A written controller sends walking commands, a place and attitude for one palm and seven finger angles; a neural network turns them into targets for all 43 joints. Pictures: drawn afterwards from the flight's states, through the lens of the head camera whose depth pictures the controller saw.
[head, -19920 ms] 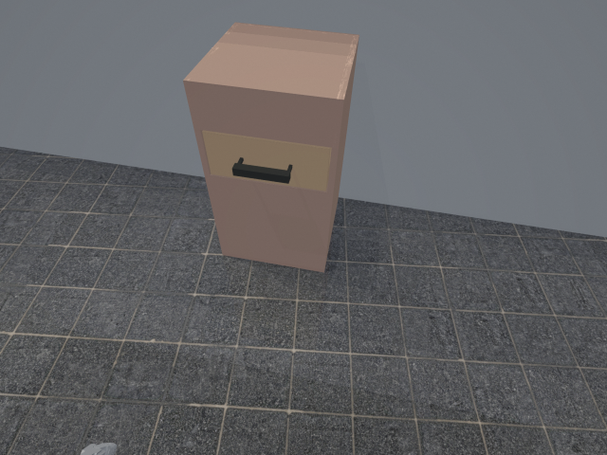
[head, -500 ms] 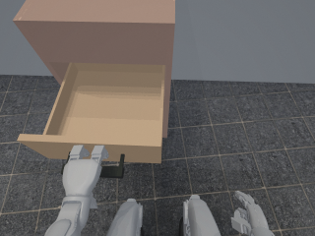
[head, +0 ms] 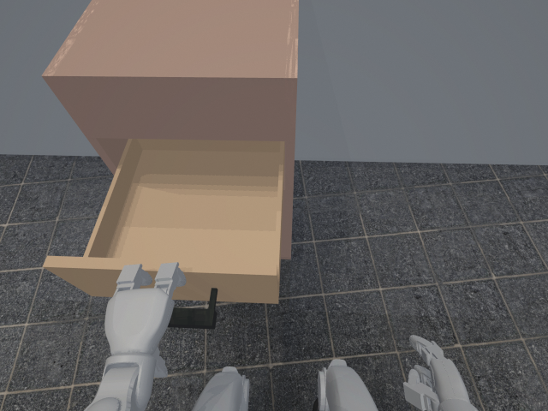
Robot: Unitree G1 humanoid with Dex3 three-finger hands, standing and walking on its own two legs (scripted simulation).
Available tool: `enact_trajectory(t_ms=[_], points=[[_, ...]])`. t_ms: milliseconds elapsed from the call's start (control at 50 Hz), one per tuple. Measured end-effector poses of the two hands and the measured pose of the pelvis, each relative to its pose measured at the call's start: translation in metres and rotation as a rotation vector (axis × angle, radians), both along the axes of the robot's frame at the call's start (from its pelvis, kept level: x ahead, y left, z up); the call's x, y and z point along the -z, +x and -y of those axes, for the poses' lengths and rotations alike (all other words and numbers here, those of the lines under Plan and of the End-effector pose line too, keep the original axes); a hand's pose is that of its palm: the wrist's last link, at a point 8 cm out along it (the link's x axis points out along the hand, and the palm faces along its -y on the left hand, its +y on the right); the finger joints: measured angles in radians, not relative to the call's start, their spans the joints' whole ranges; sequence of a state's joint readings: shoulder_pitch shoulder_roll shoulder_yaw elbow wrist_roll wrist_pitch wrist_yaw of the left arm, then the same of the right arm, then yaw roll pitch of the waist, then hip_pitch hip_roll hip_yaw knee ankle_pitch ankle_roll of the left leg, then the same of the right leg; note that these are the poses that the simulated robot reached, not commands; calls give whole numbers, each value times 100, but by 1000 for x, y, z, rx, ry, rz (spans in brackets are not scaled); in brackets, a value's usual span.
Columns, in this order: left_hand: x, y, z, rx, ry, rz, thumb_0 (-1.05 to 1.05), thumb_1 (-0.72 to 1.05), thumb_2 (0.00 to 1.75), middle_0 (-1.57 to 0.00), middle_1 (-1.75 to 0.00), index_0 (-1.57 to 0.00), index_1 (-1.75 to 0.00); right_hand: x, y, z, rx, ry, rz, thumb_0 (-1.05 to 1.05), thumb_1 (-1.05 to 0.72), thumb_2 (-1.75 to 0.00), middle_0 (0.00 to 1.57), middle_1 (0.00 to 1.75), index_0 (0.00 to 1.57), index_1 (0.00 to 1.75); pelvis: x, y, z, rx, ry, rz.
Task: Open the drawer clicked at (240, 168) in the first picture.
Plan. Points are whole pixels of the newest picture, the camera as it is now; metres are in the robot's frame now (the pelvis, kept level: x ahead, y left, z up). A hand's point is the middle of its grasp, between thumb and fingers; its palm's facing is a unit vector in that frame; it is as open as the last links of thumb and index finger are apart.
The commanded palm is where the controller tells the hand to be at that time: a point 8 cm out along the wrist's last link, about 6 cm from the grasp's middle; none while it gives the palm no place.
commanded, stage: lift the hand off the handle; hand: left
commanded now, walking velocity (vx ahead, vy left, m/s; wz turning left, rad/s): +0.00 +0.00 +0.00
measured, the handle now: (168, 304) +0.30 +0.21 -0.13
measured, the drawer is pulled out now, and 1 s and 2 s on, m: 0.28 0.28 0.28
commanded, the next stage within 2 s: draw the hand back to the body in 1.00 s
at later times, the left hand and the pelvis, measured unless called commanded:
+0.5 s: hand (149, 312) +0.26 +0.20 -0.02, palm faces -0.02 -0.09 -1.00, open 13.8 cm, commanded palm +0.24 +0.19 +0.04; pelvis +0.01 +0.00 +0.03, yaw +0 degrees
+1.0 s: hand (139, 305) +0.26 +0.20 +0.02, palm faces +0.00 -0.11 -0.99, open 13.8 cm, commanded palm +0.24 +0.19 +0.07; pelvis +0.02 +0.00 +0.05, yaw -1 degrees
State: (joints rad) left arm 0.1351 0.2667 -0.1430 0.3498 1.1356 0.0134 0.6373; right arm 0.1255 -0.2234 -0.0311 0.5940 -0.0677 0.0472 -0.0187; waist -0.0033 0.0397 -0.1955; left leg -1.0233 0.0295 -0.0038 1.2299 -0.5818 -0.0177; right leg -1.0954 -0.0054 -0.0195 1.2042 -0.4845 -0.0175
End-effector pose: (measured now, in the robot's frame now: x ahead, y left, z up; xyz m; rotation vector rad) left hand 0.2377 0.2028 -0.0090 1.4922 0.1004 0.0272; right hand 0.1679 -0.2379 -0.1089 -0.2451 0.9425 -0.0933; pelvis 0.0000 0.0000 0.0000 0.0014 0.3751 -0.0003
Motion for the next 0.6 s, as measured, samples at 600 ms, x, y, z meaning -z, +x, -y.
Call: enact_trajectory(t_ms=[600], points=[[-52,-1,1,-14,-7,36,0,-49,30,-32,-120,-32,-120,-36,3,4,7,25,35,1,-90,-90,20,30,20,30,-29,11,3,10,6,76]])
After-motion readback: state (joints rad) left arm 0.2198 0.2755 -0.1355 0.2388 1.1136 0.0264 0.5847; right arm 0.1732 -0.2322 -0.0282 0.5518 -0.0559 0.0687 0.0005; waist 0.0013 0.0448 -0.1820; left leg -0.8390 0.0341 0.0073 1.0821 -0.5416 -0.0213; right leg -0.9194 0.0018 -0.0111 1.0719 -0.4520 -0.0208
